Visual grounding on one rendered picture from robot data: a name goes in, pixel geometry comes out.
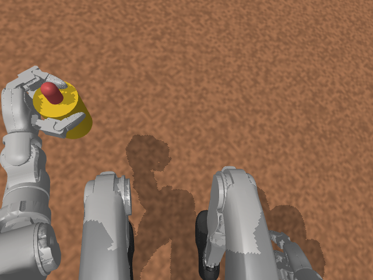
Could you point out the right robot arm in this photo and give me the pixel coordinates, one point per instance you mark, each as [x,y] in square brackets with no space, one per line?
[306,274]

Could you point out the right robot foot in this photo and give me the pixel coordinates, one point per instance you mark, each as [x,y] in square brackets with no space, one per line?
[201,232]

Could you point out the left robot hand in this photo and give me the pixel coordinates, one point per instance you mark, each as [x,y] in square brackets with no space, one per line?
[18,110]

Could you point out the bottle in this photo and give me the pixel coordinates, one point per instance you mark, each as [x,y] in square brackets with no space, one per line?
[55,103]

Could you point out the right robot hand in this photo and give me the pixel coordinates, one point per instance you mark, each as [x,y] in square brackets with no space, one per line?
[291,259]

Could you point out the left robot arm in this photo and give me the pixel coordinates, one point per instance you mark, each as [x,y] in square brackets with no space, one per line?
[28,245]

